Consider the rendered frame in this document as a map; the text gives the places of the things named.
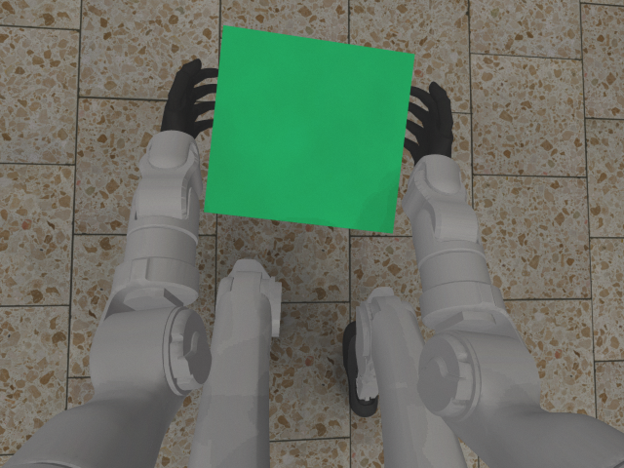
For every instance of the right robot hand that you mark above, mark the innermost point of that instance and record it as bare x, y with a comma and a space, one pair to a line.
436, 135

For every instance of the robot right upper arm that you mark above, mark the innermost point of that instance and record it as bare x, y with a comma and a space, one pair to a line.
486, 388

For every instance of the robot left forearm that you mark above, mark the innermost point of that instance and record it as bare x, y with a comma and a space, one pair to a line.
159, 263

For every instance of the carton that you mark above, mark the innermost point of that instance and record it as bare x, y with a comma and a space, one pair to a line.
307, 130

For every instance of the robot right forearm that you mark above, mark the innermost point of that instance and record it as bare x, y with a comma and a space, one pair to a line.
457, 290

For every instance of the robot left shin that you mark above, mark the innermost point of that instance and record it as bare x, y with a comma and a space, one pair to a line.
226, 283

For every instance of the left robot hand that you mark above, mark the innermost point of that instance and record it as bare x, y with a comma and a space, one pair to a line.
180, 111

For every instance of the robot right foot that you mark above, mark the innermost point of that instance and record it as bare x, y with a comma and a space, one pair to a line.
366, 407

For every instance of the robot left upper arm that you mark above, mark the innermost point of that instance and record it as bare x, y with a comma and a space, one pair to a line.
144, 363

